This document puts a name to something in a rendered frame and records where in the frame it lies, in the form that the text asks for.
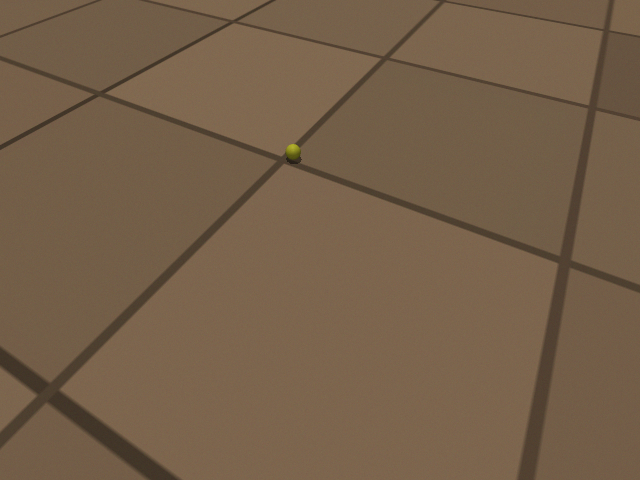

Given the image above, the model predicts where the ball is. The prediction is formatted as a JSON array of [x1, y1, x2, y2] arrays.
[[285, 144, 301, 160]]

